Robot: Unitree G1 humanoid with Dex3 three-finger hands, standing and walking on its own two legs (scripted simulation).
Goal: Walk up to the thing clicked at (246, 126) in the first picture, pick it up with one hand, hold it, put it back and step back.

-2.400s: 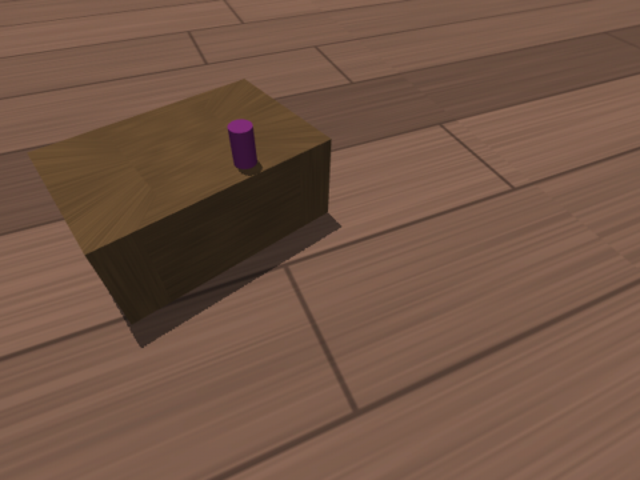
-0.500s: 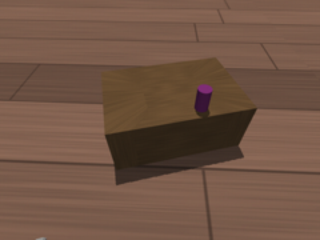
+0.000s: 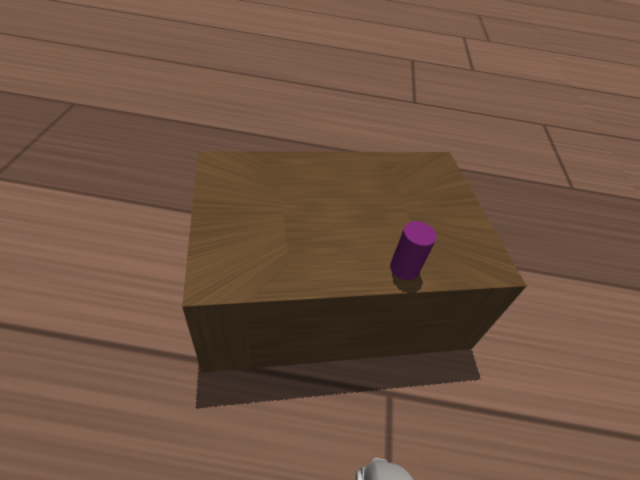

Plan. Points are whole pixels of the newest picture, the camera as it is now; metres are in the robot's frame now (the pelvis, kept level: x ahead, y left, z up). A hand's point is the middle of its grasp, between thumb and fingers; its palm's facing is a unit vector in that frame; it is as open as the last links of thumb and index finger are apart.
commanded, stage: walk up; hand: right
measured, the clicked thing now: (412, 251) +0.72 -0.27 -0.30
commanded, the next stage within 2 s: none
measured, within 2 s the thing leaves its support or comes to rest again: neither
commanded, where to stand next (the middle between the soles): +0.31 -0.10 m, yaw +6 degrees
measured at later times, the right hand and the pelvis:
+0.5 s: hand (550, 422) +0.25 -0.37 -0.13, palm faces -0.17 +0.89 -0.42, open 7.4 cm; pelvis +0.16 -0.10 +0.00, yaw +5 degrees
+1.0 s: hand (544, 379) +0.34 -0.42 -0.17, palm faces -0.15 +0.91 -0.38, open 7.4 cm; pelvis +0.22 -0.15 -0.02, yaw +7 degrees
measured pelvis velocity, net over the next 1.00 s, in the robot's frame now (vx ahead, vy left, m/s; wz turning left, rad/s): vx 0.22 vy -0.15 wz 0.12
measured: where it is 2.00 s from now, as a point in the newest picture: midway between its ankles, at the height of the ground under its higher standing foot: outside the picture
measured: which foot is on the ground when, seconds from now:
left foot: down 0.00-0.16, up 0.18-0.50, down 0.52-0.84, up 0.86-1.00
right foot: up 0.00-0.12, down 0.14-0.54, up 0.56-0.80, down 0.82-1.00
